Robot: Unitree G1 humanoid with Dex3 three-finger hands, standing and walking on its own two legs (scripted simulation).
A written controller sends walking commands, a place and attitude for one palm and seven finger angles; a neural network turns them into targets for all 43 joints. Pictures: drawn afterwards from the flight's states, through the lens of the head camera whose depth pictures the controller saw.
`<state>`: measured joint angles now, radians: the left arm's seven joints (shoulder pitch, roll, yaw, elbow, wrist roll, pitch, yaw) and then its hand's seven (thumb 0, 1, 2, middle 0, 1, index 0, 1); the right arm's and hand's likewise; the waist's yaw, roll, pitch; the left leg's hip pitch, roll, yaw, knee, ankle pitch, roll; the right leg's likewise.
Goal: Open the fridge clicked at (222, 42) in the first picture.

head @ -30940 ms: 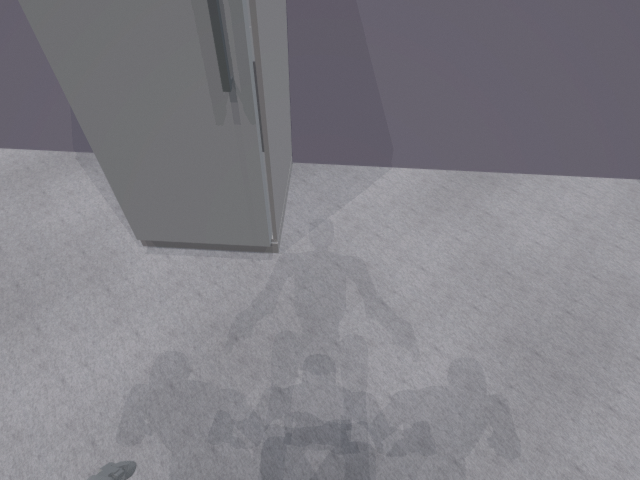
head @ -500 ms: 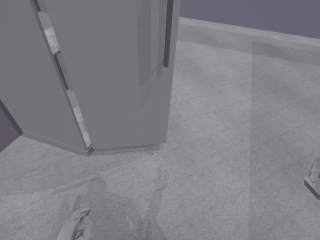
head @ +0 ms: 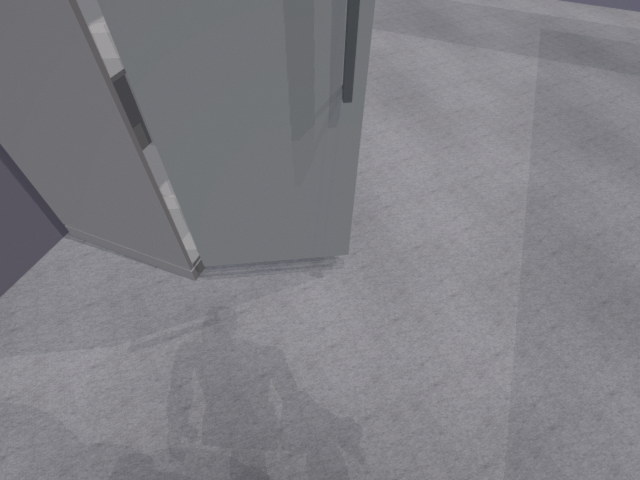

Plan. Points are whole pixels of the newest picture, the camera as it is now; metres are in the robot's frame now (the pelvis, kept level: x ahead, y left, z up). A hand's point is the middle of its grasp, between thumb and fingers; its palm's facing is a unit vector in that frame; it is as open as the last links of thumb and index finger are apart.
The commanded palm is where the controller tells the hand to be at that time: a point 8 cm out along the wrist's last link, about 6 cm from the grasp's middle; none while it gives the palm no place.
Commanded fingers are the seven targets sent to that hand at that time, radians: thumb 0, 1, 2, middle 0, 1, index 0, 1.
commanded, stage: let the arm hang, fingers relaxed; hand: right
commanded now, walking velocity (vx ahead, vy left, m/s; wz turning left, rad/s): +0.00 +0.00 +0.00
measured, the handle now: out of the picture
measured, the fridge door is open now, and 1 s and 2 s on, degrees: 62 62 62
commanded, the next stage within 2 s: look to check the result in 0.54 s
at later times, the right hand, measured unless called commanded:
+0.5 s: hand out of the picture +0.06 -0.20 -0.17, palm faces -0.05 +0.98 -0.20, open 7.3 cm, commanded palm none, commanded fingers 0.00 -0.90 -0.90 0.20 0.30 0.20 0.30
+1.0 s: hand out of the picture +0.04 -0.20 -0.17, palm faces -0.05 +0.98 -0.20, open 7.4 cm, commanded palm none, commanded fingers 0.00 -0.90 -0.90 0.20 0.30 0.20 0.30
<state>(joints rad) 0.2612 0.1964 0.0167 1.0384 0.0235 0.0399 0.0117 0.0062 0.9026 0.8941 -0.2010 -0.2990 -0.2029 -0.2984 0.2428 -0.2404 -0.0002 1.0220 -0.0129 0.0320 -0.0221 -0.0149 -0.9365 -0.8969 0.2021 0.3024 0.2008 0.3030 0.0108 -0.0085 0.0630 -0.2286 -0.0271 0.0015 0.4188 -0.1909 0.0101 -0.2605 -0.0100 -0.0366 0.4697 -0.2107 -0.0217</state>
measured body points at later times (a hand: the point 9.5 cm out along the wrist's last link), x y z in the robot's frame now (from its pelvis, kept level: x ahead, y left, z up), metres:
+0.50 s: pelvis +0.02 -0.02 +0.00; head +0.03 -0.03 +0.45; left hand +0.03 +0.21 -0.15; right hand +0.06 -0.25 -0.16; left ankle +0.02 +0.11 -0.74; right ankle +0.03 -0.10 -0.74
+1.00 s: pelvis +0.03 -0.03 +0.00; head +0.04 -0.03 +0.45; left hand +0.02 +0.20 -0.16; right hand +0.04 -0.25 -0.16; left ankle +0.02 +0.11 -0.74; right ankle +0.03 -0.10 -0.74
